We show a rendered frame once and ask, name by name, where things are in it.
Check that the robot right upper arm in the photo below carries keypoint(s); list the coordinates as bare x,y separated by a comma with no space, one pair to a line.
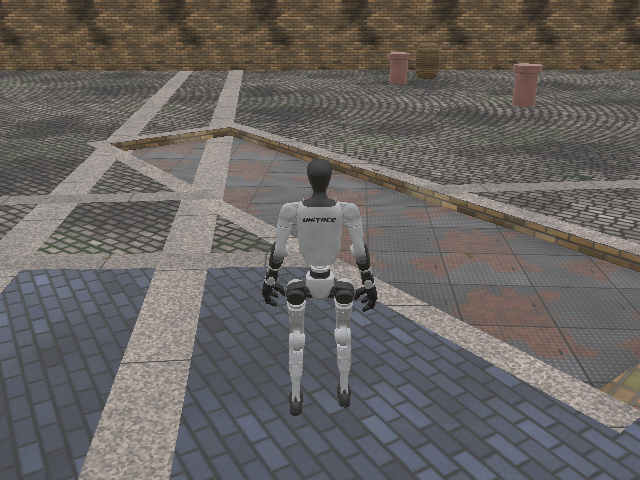
351,212

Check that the robot left shin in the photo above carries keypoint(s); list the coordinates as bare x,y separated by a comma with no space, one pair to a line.
295,368

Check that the robot right foot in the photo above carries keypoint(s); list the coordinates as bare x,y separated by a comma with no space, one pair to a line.
344,399

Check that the right robot hand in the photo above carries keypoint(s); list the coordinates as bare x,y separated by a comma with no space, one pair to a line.
371,295

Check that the robot left upper arm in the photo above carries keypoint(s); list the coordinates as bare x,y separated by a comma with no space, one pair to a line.
287,213

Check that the robot right forearm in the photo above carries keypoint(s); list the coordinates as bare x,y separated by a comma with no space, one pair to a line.
365,269

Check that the left robot hand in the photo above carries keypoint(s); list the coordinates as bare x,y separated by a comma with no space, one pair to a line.
267,291

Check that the robot left forearm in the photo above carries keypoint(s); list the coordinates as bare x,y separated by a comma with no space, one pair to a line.
273,268

